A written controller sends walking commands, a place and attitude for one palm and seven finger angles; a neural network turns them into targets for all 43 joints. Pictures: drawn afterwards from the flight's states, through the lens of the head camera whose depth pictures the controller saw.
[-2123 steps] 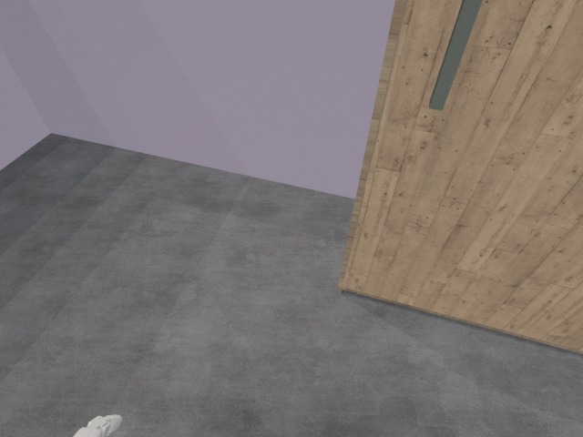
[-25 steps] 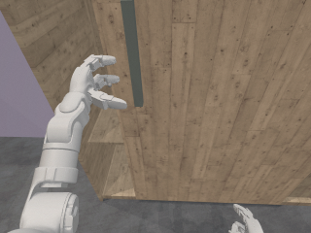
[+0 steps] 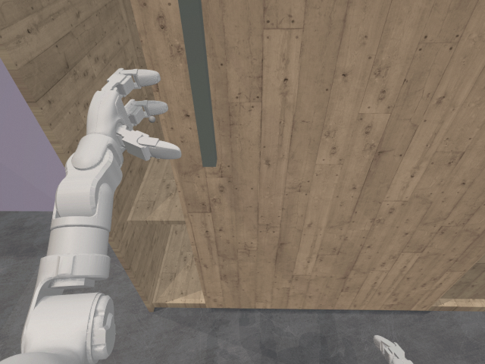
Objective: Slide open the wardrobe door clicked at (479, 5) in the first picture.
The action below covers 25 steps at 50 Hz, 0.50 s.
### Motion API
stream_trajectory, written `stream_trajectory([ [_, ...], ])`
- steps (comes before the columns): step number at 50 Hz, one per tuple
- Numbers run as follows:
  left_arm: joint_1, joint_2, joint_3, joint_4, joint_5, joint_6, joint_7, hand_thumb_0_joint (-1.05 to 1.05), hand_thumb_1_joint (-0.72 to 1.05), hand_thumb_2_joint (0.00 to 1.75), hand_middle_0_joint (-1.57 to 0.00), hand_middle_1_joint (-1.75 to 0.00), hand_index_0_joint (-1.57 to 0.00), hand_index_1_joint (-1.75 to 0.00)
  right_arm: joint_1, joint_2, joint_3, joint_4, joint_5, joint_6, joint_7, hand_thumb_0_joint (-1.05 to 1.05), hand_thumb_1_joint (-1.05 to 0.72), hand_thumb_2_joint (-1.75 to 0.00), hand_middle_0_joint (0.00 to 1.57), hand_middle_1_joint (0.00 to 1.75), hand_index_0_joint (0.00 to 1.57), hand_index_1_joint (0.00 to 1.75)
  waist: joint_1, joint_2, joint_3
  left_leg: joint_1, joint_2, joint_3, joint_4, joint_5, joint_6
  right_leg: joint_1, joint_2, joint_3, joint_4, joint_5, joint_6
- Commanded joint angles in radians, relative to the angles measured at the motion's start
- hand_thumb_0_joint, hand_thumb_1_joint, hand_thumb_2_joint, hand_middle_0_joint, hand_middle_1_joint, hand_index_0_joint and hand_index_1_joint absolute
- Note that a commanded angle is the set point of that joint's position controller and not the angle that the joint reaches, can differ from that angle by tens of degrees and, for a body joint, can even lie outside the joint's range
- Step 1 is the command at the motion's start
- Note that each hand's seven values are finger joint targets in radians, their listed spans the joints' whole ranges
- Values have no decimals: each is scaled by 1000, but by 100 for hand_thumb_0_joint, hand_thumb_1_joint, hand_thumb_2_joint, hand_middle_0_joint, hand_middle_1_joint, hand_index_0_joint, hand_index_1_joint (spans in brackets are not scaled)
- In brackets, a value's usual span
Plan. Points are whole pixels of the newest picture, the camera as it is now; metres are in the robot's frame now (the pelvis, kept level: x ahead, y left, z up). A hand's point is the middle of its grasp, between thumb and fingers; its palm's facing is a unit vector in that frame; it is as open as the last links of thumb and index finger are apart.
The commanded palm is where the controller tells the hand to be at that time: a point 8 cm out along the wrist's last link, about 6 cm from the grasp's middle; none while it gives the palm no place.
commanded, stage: move the hooked fingers beside the handle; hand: left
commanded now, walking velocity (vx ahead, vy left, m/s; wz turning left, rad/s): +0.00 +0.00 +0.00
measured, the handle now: (203, 87) +0.49 +0.10 +0.25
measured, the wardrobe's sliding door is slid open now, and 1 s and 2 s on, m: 0.23 0.23 0.23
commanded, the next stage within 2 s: feel for the door with the fingertips in 0.72 s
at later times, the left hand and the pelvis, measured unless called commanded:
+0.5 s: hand (155, 117) +0.41 +0.16 +0.24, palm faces +0.03 -1.00 -0.01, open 14.0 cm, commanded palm +0.39 +0.21 +0.23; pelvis +0.01 +0.00 +0.00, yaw +1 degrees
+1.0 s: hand (174, 126) +0.41 +0.14 +0.22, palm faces +0.03 -1.00 +0.01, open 14.0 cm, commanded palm +0.39 +0.18 +0.23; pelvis +0.01 +0.00 +0.00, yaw +0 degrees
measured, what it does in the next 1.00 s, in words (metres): stands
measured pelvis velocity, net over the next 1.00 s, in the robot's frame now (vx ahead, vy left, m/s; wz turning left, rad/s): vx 0.01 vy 0.00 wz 0.01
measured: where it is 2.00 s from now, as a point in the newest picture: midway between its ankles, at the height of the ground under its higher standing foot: outside the picture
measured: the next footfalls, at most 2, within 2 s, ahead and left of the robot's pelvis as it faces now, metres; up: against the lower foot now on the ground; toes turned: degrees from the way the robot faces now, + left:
none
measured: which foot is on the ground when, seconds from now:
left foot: down 0.00-1.00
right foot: down 0.00-1.00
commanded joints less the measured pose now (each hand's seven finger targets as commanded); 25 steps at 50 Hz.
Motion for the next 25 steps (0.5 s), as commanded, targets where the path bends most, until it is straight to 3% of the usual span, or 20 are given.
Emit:
stream_trajectory([
  [1,-503,146,9,-189,-17,-19,-13,0,-50,30,-30,-120,-30,-120,-151,-106,-33,-160,1,-55,-5,0,-90,-90,20,30,20,30,0,-11,-265,176,-46,6,-10,245,57,-34,40,-23,-45,326,-20],
  [2,-434,168,39,-142,-17,-1,-11,0,-50,30,-30,-120,-30,-120,-152,-112,-35,-159,2,-51,-5,0,-90,-90,20,30,20,30,14,-40,-251,164,-45,6,-12,244,57,-30,43,-27,-49,317,-20],
  [3,-426,127,5,-123,-22,22,-15,0,-50,30,-30,-120,-30,-120,-159,-109,-29,-162,4,-46,-5,0,-90,-90,20,30,20,30,8,-32,-220,147,-46,9,-18,221,57,-45,37,-25,-51,301,-17],
  [5,-447,133,11,-89,-25,47,-11,0,-50,30,-30,-120,-30,-120,-149,-114,-29,-157,3,-40,-6,0,-90,-90,20,30,20,30,1,-83,-195,130,-43,4,-20,196,57,-67,38,-26,-57,274,-14],
  [6,-429,158,40,-82,-25,51,-7,0,-50,30,-30,-120,-30,-120,-147,-115,-30,-160,1,-36,-7,0,-90,-90,20,30,20,30,10,-108,-200,124,-42,4,-20,197,58,-60,37,-26,-56,274,-13],
  [7,-410,206,81,-90,-24,42,2,0,-50,30,-30,-120,-30,-120,-151,-121,-31,-165,-1,-31,-7,0,-90,-90,20,30,20,30,25,-103,-212,124,-44,5,-21,207,58,-41,38,-23,-56,275,-15],
  [9,-518,183,48,-167,-15,14,13,0,-50,30,-30,-120,-30,-120,-157,-108,-27,-177,-5,-30,-7,0,-90,-90,20,30,20,30,7,-67,-249,147,-46,8,-12,234,61,-35,32,-14,-46,310,-16],
  [11,-556,205,66,-252,-6,-31,23,0,-50,30,-30,-120,-30,-120,-162,-99,-29,-188,-9,-35,-5,0,-90,-90,20,30,20,30,9,-58,-308,180,-45,10,0,281,63,-7,32,-10,-32,362,-18],
  [12,-561,254,98,-297,-5,-62,31,0,-50,30,-30,-120,-30,-120,-163,-102,-30,-193,-11,-36,-4,0,-90,-90,20,30,20,30,20,-30,-342,192,-44,6,2,305,61,20,33,-10,-26,375,-22],
  [14,-605,177,25,-320,0,-83,23,0,-50,30,-30,-120,-30,-120,-171,-88,-26,-190,-9,-40,-4,0,-90,-90,20,30,20,30,-3,21,-349,220,-46,12,12,314,61,4,33,-6,-22,394,-22],
  [16,-575,190,38,-279,1,-77,16,0,-50,30,-30,-120,-30,-120,-160,-93,-28,-177,-10,-41,-4,0,-90,-90,20,30,20,30,-3,5,-340,218,-42,7,12,314,59,-1,37,-12,-22,396,-23],
  [17,-526,184,34,-230,-2,-62,7,0,-50,30,-30,-120,-30,-120,-159,-100,-28,-175,-8,-36,-5,0,-90,-90,20,30,20,30,1,-7,-317,202,-44,7,8,298,58,-3,38,-17,-27,376,-22],
  [20,-500,139,-8,-60,-7,20,-16,0,-50,30,-30,-120,-30,-120,-145,-107,-22,-151,0,-22,-14,0,-90,-90,20,30,20,30,-18,-47,-190,139,-40,3,-12,196,54,-74,36,-23,-54,279,-16],
  [21,-469,138,-7,-18,-7,44,-21,0,-50,30,-30,-120,-30,-120,-143,-111,-22,-151,3,-18,-16,0,-90,-90,20,30,20,30,-12,-57,-169,123,-39,0,-14,184,53,-85,36,-23,-56,262,-17],
  [23,-482,146,2,-6,-12,58,-20,0,-50,30,-30,-120,-30,-120,-140,-116,-24,-155,4,-16,-15,0,-90,-90,20,30,20,30,-10,-49,-170,118,-42,-1,-14,180,55,-84,32,-23,-60,250,-17],
  [25,-533,131,-5,-51,-21,42,-15,0,-50,30,-30,-120,-30,-120,-142,-109,-26,-166,0,-22,-15,0,-90,-90,20,30,20,30,-11,-53,-215,136,-44,-4,-4,198,57,-77,32,-20,-51,270,-18],
])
